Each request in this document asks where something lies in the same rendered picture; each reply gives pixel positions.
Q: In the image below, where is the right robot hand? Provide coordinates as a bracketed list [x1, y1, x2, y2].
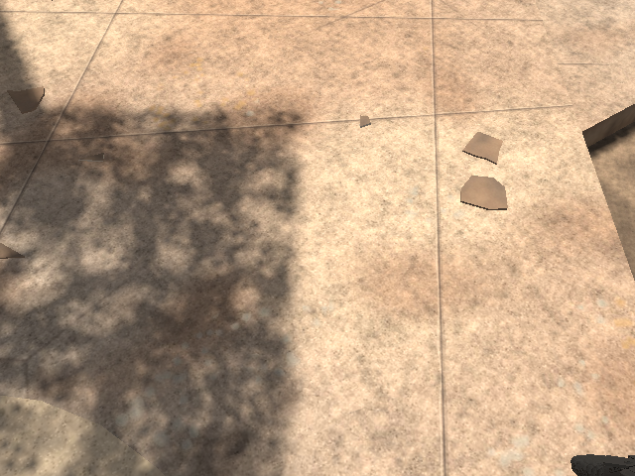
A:
[571, 454, 635, 476]

